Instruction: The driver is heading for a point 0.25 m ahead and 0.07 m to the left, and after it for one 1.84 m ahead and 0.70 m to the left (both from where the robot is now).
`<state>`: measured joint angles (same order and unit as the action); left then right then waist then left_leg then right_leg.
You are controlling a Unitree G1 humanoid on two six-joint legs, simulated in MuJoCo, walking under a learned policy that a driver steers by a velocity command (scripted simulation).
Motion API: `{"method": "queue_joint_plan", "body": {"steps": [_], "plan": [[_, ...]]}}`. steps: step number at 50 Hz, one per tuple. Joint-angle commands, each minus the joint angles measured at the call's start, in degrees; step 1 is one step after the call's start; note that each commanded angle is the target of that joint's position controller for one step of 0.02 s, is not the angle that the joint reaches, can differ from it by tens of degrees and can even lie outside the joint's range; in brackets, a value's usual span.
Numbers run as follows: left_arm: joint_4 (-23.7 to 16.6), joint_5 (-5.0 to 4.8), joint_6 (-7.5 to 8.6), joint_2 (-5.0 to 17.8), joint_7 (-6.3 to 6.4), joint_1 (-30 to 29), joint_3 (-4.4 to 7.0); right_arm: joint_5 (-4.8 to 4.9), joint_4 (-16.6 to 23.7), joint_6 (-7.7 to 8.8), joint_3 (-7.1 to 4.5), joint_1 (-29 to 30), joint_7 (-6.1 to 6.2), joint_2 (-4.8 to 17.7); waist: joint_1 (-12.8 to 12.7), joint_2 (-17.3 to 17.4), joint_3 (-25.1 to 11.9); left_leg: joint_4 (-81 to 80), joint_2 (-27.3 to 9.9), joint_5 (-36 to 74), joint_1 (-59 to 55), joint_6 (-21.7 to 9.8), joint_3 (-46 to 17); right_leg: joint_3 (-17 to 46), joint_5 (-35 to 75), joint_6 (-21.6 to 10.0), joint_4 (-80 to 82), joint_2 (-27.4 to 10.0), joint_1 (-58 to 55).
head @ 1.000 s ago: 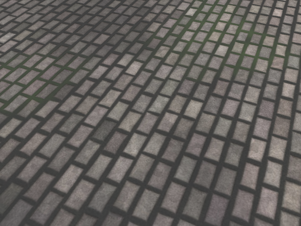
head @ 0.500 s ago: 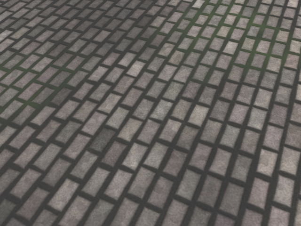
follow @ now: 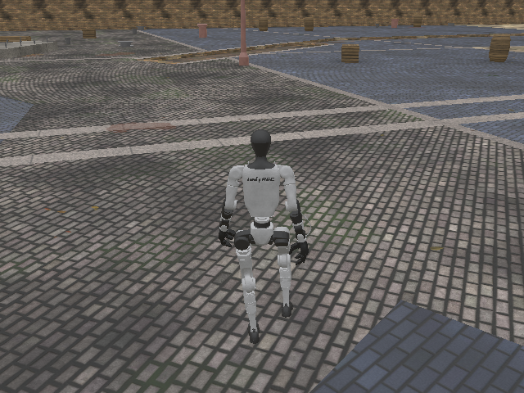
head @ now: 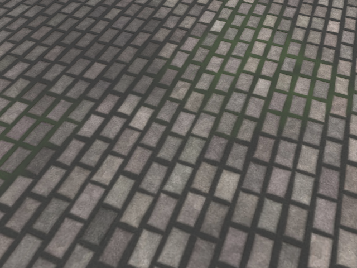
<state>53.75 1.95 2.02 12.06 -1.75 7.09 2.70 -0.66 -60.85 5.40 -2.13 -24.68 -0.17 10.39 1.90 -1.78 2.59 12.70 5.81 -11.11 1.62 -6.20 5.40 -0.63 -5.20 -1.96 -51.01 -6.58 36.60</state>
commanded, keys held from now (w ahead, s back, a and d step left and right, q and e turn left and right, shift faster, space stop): w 0.02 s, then q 0.88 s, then no key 0.10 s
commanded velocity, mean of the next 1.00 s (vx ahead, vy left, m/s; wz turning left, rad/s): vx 0.13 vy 0.00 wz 0.43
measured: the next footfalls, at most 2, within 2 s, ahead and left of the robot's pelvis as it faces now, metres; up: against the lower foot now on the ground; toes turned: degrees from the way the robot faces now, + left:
right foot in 0.20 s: +0.29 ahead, -0.10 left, +0.00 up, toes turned +1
left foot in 0.68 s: +0.18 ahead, +0.10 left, +0.00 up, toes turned +24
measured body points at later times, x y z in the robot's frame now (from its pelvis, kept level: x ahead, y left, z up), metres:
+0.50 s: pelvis +0.17 -0.03 -0.01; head +0.21 -0.04 +0.44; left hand +0.19 +0.24 -0.14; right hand +0.30 -0.28 -0.15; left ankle +0.17 +0.09 -0.68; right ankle +0.25 -0.10 -0.75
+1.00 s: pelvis +0.16 +0.01 +0.00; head +0.18 +0.04 +0.45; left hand +0.13 +0.30 -0.14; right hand +0.39 -0.18 -0.11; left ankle +0.14 +0.08 -0.75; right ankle +0.23 -0.12 -0.69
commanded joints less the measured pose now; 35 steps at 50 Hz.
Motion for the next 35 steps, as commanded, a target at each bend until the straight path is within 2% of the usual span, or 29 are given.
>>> {"method": "queue_joint_plan", "body": {"steps": [1,4,6,8,9,10,11,12,13,14,15,16,17,19,21,24,29,31,32,33,34,35], "plan": [[-4.3,-0.51,0.46,1.3,-0.27,-5.8,-0.32,0.12,2.0,0.83,-0.66,-2.6,0.29,6.3,0.1,4.6,3.3,-6.3,-14.7,20.0,2.7,-4.0,-8.3,-3.0,5.8,0.7,8.2,1.6,0.0],[-5.2,-0.58,0.90,0.5,0.31,-8.6,-0.83,-0.16,0.6,0.35,-0.06,-5.7,0.87,5.5,1.2,4.7,3.3,-0.3,-14.1,38.0,-0.5,-3.0,-7.2,-4.8,6.6,0.5,14.6,4.7,-3.3],[-5.2,-0.79,1.49,1.1,0.96,-7.9,-0.85,-0.62,0.4,-0.11,-0.08,-5.7,1.23,6.3,1.0,6.4,2.0,4.5,-14.2,45.8,-2.8,-2.7,-8.1,-4.4,4.8,-0.2,16.7,6.6,-6.4],[-3.7,-0.89,2.26,3.8,1.90,-2.0,-0.07,-0.80,1.6,-0.29,-0.58,-2.6,1.51,7.9,-1.9,8.1,-0.6,11.7,-13.8,51.3,-3.9,-1.8,-10.0,-3.0,1.6,-1.6,20.2,8.6,-13.4],[-2.0,-0.70,2.93,5.4,2.43,3.9,0.56,-0.29,2.2,-0.33,-0.86,-0.7,1.46,8.6,-4.6,7.6,-3.0,18.6,-12.6,49.8,-3.6,-0.8,-10.2,-2.8,5.1,-2.5,25.3,8.9,-19.8],[-0.5,0.46,3.95,7.9,3.00,10.7,1.32,1.01,3.4,-0.16,-0.82,0.8,1.42,8.1,-7.5,5.5,-7.2,28.9,-10.6,39.4,3.4,0.5,-9.6,0.0,19.9,-3.7,27.9,4.1,-32.3],[-0.8,1.94,4.39,13.4,3.38,17.2,2.45,2.41,6.4,-0.13,-0.18,-0.9,1.77,4.7,-7.6,-3.6,-17.0,46.8,-5.3,5.2,16.2,2.0,-6.2,13.2,53.6,-7.8,20.5,-13.5,-49.5],[-2.2,-0.50,3.28,13.2,2.54,15.0,2.58,4.30,5.7,-1.35,-0.43,-8.7,2.62,3.3,-4.9,-10.7,-28.4,61.4,0.5,-27.8,24.9,2.8,-6.3,23.9,67.5,-16.8,19.6,-23.9,-57.8],[-4.2,-1.60,2.23,9.4,2.28,11.2,1.94,1.98,4.4,-2.65,-1.92,-6.7,2.98,7.6,-3.9,-1.8,-24.5,63.7,-2.9,-23.4,25.6,3.0,-8.9,19.2,56.8,-15.8,22.8,-20.0,-49.3],[-5.1,-1.48,1.89,5.7,2.58,6.2,0.84,0.71,5.3,-3.23,-2.19,-2.6,2.50,6.6,-2.7,-1.2,-16.1,62.4,-4.6,-19.9,27.5,3.7,-8.3,13.9,44.7,-13.9,26.4,-16.7,-41.0],[-5.2,-1.23,1.60,3.5,3.22,3.7,0.11,-0.33,5.9,-3.85,-2.39,-0.5,1.95,5.5,-1.3,-1.0,-9.2,59.7,-6.4,-17.6,27.7,4.4,-7.8,9.8,35.9,-11.8,29.9,-13.6,-33.0],[-5.0,-1.24,1.42,3.0,3.99,3.2,-0.06,-1.16,6.5,-4.76,-2.74,0.9,1.29,5.2,-0.5,-2.5,-5.7,57.5,-7.6,-15.3,26.6,5.1,-7.6,6.4,30.0,-10.6,32.4,-11.4,-27.4],[-4.8,-0.96,1.32,3.6,4.37,3.8,0.06,-1.58,6.5,-5.77,-2.79,-0.3,0.81,4.2,0.2,-3.7,-5.0,57.9,-7.0,-13.8,24.2,5.7,-6.5,4.1,28.8,-10.4,33.4,-10.5,-23.5],[-5.3,-0.54,1.63,5.0,4.31,3.8,0.40,-1.23,7.2,-7.17,-2.98,-0.8,0.57,3.6,1.4,-2.9,-6.3,58.1,-6.5,-12.3,23.2,6.3,-5.6,1.9,25.9,-11.9,34.6,-10.7,-20.9],[-5.9,-0.21,1.64,5.6,4.17,2.8,0.58,-1.26,8.9,-8.22,-3.18,1.8,0.47,4.2,1.7,-3.2,-6.1,54.7,-7.4,-10.6,24.7,6.4,-5.4,0.2,17.6,-12.1,35.8,-11.0,-19.7],[-6.2,-0.12,0.94,6.5,4.11,2.9,0.90,-1.41,11.9,-9.30,-2.86,7.2,-0.43,4.7,0.6,-5.4,-5.1,45.5,-8.9,-7.3,25.1,6.3,-4.3,-2.2,4.0,-11.0,37.5,-10.4,-19.5],[-6.6,0.08,-0.68,10.0,3.40,4.8,2.12,-0.91,16.1,-9.67,-2.57,12.7,-1.51,6.2,-1.9,-5.2,-6.0,34.3,-8.0,-10.7,20.1,5.3,-0.9,-3.5,-3.9,-10.2,35.6,-13.0,-21.7],[-6.7,0.04,-1.37,11.1,3.18,5.2,2.59,-0.62,17.6,-9.39,-2.62,13.4,-1.65,6.6,-2.4,-5.7,-5.8,29.7,-7.6,-12.6,18.3,4.5,-0.2,-3.6,-5.2,-9.0,33.6,-14.2,-23.0],[-6.8,-0.16,-1.73,11.7,3.12,4.9,2.83,-0.55,18.0,-9.04,-2.62,12.6,-1.65,6.5,-1.8,-5.2,-5.7,25.3,-7.1,-11.3,15.7,3.9,0.2,-4.5,-5.3,-7.5,31.4,-14.1,-22.7],[-6.6,-0.24,-2.20,12.0,3.02,5.4,3.09,-0.51,17.7,-8.44,-2.65,10.6,-1.51,6.7,-0.8,-3.4,-5.8,18.6,-6.3,-7.4,11.3,3.0,0.0,-6.3,-5.3,-4.9,27.9,-13.4,-20.8],[-5.9,0.04,-2.90,10.9,2.71,7.9,3.23,-0.65,17.0,-7.57,-3.11,8.2,-1.15,8.5,-0.3,2.6,-5.3,9.4,-8.0,-4.2,7.2,1.8,-5.7,-9.3,-9.1,-1.0,20.2,-10.4,-17.7],[-7.4,0.28,-3.63,6.0,2.08,10.2,2.26,-1.08,18.2,-6.74,-4.08,7.8,-0.35,14.6,-1.9,18.7,-4.7,2.9,-23.7,6.8,3.0,-1.5,-26.5,-14.5,-27.7,3.6,3.4,-2.9,-6.6]]}}
Over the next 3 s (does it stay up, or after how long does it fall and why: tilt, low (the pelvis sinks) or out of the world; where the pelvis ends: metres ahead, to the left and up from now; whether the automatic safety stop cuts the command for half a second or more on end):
stays up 0.17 -0.02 0.00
